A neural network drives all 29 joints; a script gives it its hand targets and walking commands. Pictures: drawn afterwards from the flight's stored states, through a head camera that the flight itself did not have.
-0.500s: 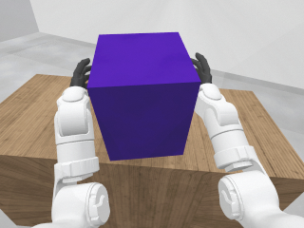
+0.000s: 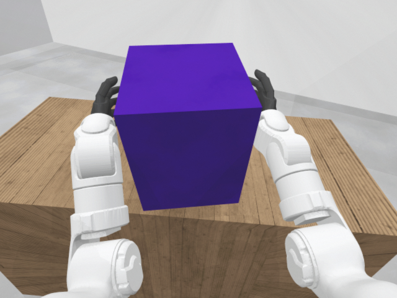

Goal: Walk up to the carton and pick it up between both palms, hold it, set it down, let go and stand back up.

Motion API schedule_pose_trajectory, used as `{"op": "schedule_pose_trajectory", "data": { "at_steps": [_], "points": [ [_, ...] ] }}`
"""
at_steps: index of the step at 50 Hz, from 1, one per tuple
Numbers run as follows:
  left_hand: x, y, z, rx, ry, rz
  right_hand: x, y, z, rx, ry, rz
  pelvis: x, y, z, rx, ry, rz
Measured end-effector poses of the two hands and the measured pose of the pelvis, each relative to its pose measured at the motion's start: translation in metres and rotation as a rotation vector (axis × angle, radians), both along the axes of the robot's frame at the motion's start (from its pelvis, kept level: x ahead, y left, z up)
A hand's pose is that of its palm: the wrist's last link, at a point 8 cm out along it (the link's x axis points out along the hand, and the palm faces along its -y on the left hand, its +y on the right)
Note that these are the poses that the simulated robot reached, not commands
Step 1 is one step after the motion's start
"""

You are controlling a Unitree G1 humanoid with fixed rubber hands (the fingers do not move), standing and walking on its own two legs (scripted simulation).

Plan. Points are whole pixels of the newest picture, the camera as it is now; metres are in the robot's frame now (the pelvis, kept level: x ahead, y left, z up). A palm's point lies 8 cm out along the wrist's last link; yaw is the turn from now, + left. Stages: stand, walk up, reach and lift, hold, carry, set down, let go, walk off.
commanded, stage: hold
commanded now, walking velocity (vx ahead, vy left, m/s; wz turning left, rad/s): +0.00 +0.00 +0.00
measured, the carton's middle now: (186, 128) +0.38 +0.01 +0.20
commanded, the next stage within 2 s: none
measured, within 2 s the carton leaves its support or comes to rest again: neither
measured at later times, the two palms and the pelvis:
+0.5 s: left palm (103, 118) +0.36 +0.16 +0.25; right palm (264, 111) +0.36 -0.13 +0.26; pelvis +0.00 +0.00 +0.00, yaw +0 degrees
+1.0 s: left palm (102, 118) +0.36 +0.16 +0.24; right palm (262, 111) +0.36 -0.13 +0.25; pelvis +0.00 +0.00 +0.00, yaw +0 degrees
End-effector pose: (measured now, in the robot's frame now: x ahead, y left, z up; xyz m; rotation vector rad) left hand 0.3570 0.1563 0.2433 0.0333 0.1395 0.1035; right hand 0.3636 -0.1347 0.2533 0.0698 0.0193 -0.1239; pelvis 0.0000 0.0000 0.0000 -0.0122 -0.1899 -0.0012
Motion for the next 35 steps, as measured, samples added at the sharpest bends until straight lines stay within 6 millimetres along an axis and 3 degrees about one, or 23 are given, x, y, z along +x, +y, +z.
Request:
{"op": "schedule_pose_trajectory", "data": {
  "at_steps": [35],
  "points": [
    [-0.0016, 0.0022, 0.0005, -0.010, -0.001, -0.002, -0.0020, 0.0022, 0.0033, -0.007, -0.001, -0.003, -0.0033, 0.0009, -0.0001, 0.000, -0.004, -0.004]
  ]
}}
